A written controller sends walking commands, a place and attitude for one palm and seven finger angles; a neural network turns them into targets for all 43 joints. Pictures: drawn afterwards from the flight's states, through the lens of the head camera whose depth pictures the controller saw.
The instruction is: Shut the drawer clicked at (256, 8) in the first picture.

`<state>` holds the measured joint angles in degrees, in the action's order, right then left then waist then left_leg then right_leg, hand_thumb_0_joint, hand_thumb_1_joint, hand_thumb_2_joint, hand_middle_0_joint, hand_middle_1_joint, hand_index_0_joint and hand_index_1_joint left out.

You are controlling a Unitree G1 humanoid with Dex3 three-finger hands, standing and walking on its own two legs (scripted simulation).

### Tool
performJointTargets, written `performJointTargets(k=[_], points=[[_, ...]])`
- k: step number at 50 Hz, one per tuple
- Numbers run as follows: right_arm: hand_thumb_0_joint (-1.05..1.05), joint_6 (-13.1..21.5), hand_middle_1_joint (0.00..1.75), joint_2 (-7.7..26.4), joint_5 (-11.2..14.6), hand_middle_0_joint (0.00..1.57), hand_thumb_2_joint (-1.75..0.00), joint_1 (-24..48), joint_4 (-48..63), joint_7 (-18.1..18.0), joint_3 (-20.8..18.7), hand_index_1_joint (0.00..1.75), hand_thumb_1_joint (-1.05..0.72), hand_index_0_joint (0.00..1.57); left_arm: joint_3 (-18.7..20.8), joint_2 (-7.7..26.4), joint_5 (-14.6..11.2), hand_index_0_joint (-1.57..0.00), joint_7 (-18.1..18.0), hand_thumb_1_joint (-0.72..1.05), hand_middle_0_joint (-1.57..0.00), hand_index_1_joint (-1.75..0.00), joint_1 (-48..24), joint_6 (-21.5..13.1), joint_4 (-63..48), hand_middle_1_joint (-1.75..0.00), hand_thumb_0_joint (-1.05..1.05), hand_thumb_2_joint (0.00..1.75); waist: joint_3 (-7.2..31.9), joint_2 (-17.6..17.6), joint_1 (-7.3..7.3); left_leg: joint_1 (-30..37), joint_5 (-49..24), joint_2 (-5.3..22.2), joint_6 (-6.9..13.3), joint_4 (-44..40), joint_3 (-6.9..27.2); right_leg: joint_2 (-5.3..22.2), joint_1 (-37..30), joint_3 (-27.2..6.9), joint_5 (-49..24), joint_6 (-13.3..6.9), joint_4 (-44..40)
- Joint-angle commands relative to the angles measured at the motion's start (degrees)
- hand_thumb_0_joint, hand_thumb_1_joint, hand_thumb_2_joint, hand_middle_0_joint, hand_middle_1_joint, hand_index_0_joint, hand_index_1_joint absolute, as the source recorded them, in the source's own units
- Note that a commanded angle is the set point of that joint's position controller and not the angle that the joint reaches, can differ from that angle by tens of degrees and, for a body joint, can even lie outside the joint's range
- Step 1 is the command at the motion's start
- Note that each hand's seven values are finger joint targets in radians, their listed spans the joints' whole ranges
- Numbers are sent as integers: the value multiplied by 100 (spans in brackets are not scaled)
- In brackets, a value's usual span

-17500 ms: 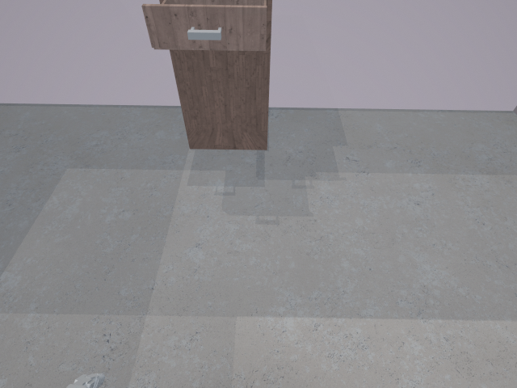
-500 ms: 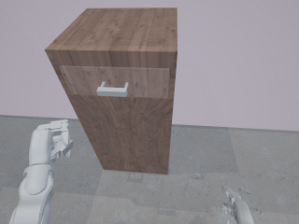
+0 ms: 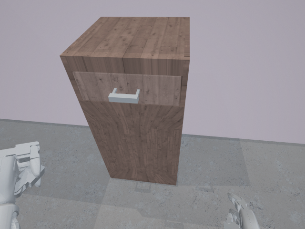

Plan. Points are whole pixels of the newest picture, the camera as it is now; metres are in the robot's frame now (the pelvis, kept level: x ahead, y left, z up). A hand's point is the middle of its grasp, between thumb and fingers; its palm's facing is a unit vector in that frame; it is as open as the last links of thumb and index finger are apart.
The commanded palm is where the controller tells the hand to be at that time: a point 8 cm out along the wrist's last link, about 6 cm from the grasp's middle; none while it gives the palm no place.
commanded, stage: draw the hand back to the body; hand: left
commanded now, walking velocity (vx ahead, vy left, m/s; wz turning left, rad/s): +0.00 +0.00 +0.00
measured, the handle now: (125, 94) +0.57 +0.19 +0.03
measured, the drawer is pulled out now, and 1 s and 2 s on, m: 0.00 0.00 0.00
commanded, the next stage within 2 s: step back with the hand held close in 0.04 s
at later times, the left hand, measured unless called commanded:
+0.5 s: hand (39, 175) +0.17 +0.25 +0.14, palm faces +0.29 -0.82 -0.50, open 3.3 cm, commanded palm +0.11 +0.29 +0.17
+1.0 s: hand (7, 212) +0.09 +0.26 +0.16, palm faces +0.41 -0.77 -0.49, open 3.3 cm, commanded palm +0.03 +0.30 +0.17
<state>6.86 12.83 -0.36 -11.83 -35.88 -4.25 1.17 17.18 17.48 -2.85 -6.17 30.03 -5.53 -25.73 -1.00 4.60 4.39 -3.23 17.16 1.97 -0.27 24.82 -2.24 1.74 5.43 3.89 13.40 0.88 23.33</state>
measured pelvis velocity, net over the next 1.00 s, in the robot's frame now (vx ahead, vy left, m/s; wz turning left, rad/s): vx -0.09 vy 0.01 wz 0.03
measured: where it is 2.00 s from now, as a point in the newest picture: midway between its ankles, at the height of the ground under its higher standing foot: outside the picture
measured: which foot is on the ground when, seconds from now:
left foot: down 0.00-1.00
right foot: down 0.00-1.00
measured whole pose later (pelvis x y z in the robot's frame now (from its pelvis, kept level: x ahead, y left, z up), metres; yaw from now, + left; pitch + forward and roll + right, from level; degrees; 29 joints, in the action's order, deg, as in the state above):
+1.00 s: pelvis -0.09 +0.01 -0.02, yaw +2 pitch +0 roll -1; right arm 5.6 11.7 0.1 -12.8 -31.6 -4.6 -0.2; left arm 23.6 21.8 -0.1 -8.3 34.0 -15.1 -33.2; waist -2.5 -0.2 -0.3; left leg -22.7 13.8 0.0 1.7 36.5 -1.1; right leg 1.3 23.2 0.0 9.6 1.9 33.2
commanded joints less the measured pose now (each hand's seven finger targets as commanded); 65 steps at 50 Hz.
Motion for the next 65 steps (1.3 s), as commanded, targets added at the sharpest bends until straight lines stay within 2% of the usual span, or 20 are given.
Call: performJointTargets(k=[1, 8, 9, 10, 11, 13, 22, 25, 38, 42, 46, 50, 53, 55, 57, 59, 60, 62, 63, 65], points=[[0, 390, 30, 549, -20, 20, -90, 692, 889, -73, -191, 30, -90, 20, 485, 989, 39, -140, -139, 90, -140, -160, -785, -377, -1286, -160, 0, 90, 243, -35, -87, -227, -1278, -123, 157, -441, 91, -137, -87, -152, -749, -167, -371], [0, 414, 30, 514, -38, 20, -90, 737, 879, -54, -166, 30, -90, 20, 568, 983, 9, -140, -142, 90, -140, -160, -537, -331, -1238, -160, 0, 90, 198, -144, -20, -338, -1472, -110, 114, -454, 115, -160, -244, -146, -988, -184, -320], [0, 212, 30, 675, -16, 20, -90, 676, 1085, -13, -211, 30, -90, 20, 1339, 1679, -21, -140, -149, 90, -140, -160, -1170, -597, -1711, -160, 0, 90, -246, -187, -312, -838, -1026, -21, 234, -322, 103, 101, 291, -742, -1253, -188, -638], [0, 111, 30, 592, -18, 20, -90, 667, 1030, -33, -198, 30, -90, 20, 1424, 1742, 13, -140, -137, 90, -140, -160, -1149, -701, -1595, -160, 0, 90, -232, -208, -306, -898, -873, -61, 217, -289, 199, 214, 275, -751, -1277, -228, -690], [0, 22, 30, 594, -36, 20, -90, 654, 986, -36, -237, 30, -90, 20, 1049, 1198, 5, -140, -85, 90, -140, -160, -342, -663, -1072, -160, 0, 90, -131, -464, -336, -827, -1068, -23, 202, -254, 205, 241, 322, -665, -1379, -215, -622], [0, -135, 30, 653, -53, 20, -90, 671, 1070, 17, -297, 30, -90, 20, 750, 916, 6, -140, -25, 90, -140, -160, 120, -661, -1091, -160, 0, 90, 278, -279, -366, -713, -1566, 41, 213, -248, 147, 230, 185, -518, -1749, -156, -422], [0, -433, 30, 635, 46, 20, -90, 721, 1383, -52, -446, 30, -90, 20, 1136, 1340, -19, -140, -149, 90, -140, -160, 645, -769, -1644, -160, 0, 90, 1031, -296, -328, -1058, -2285, 184, 215, -264, 249, 137, -137, -324, -2363, -12, 268], [0, -411, 30, 676, 40, 20, -90, 738, 1418, -90, -462, 30, -90, 20, 1147, 1383, 0, -140, -181, 90, -140, -160, 580, -813, -1791, -160, 0, 90, 904, -43, -327, -1415, -1919, 224, 259, -352, 329, 92, -120, -353, -2095, 10, 398], [0, -100, 30, 703, 63, 20, -90, 534, 1393, -70, -477, 30, -90, 20, 1103, 1267, 147, -140, -316, 90, -140, -160, 415, -1107, -1899, -160, 0, 90, 426, -334, -454, -2898, 1073, 230, 442, -378, 503, 168, 89, -738, -220, -26, 281], [0, 21, 30, 734, 37, 20, -90, 498, 1355, -88, -467, 30, -90, 20, 1127, 1253, 185, -140, -352, 90, -140, -160, 401, -1207, -1937, -160, 0, 90, 390, -3, -464, -3208, 1406, 392, 501, -652, 707, 8, 18, -613, 32, 15, 557], [0, 168, 30, 735, 60, 20, -90, 509, 1367, -107, -478, 30, -90, 20, 1231, 1246, 263, -140, -359, 90, -140, -160, 394, -1309, -1947, -160, 0, 90, 467, 429, -420, -4013, 1895, 683, 676, -983, 978, -267, -704, -542, -592, 89, 1471], [0, 228, 30, 721, 37, 20, -90, 445, 1289, -82, -523, 30, -90, 20, 1287, 1303, 244, -140, -309, 90, -140, -160, 254, -1369, -2012, -160, 0, 90, 437, -191, -465, -3851, 1617, 352, 557, -256, 716, -26, -303, -1090, -962, -38, 1073], [0, 162, 30, 621, -4, 20, -90, 343, 1129, -10, -537, 30, -90, 20, 1149, 1298, 162, -140, -310, 90, -140, -160, 155, -1346, -1855, -160, 0, 90, 389, -1067, -507, -2536, 1031, -155, 230, 973, 310, 696, 1314, -1878, 403, -378, -370], [0, 63, 30, 552, -28, 20, -90, 337, 1000, 25, -532, 30, -90, 20, 1195, 1437, 125, -140, -376, 90, -140, -160, 77, -1335, -1929, -160, 0, 90, 567, -1329, -547, -1585, 499, -298, 112, 1539, 203, 1023, 2142, -1855, 783, -571, -851], [0, -42, 30, 518, -11, 20, -90, 410, 977, 15, -512, 30, -90, 20, 1180, 1389, 108, -140, -409, 90, -140, -160, 207, -1315, -1803, -160, 0, 90, 629, -1260, -574, -1347, 307, -241, 144, 1180, 255, 848, 2225, -1368, 723, -421, -664], [0, -77, 30, 617, 12, 20, -90, 485, 1027, -24, -546, 30, -90, 20, 1237, 1416, 101, -140, -430, 90, -140, -160, 313, -1373, -1892, -160, 0, 90, 545, -591, -577, -1694, 822, 41, 286, 433, 647, 429, 2106, -1028, 1047, -219, -260], [0, -43, 30, 684, 7, 20, -90, 549, 1090, -55, -545, 30, -90, 20, 1294, 1447, 120, -140, -439, 90, -140, -160, 376, -1415, -1995, -160, 0, 90, 524, 49, -582, -2306, 1213, 368, 437, -303, 1050, 92, 1597, -806, 983, -95, 329], [0, 109, 30, 759, 12, 20, -90, 678, 1203, -90, -562, 30, -90, 20, 1438, 1362, 247, -140, -407, 90, -140, -160, 443, -1495, -2073, -160, 0, 90, 676, 1160, -467, -4277, 2469, 1511, 980, -1753, 2249, -688, -249, -442, 183, 137, 2731], [0, 168, 30, 675, -6, 20, -90, 602, 1190, -88, -605, 30, -90, 20, 1419, 1377, 238, -140, -372, 90, -140, -160, 451, -1507, -2126, -160, 0, 90, 737, 1007, -471, -4162, 2043, 1689, 1077, -1733, 2255, -700, -165, -592, 422, 108, 3228], [0, 299, 30, 678, -25, 20, -90, 556, 1161, -42, -643, 30, -90, 20, 1451, 1405, 226, -140, -345, 90, -140, -160, 456, -1522, -2164, -160, 0, 90, 706, 612, -427, -3656, 1146, 1542, 1061, -1191, 1908, -674, 201, -716, 799, 65, 2886]])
